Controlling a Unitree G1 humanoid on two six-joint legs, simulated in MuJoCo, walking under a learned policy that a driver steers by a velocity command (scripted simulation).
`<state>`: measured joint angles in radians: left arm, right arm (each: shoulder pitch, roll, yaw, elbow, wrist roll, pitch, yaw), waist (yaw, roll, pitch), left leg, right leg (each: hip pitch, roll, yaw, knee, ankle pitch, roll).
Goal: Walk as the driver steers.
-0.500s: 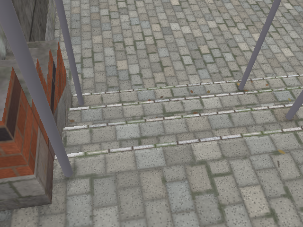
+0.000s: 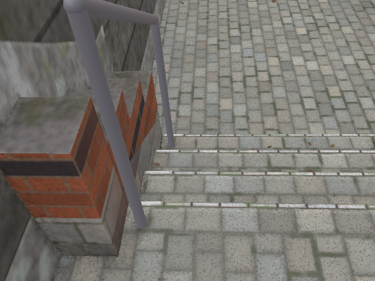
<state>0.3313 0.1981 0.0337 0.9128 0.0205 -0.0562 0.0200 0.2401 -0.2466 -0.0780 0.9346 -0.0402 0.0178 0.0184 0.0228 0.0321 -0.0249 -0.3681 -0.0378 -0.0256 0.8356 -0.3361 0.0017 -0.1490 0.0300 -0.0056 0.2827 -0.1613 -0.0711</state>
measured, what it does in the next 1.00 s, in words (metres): walks ahead: left foot, then right foot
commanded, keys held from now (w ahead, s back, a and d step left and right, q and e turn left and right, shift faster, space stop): w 1.00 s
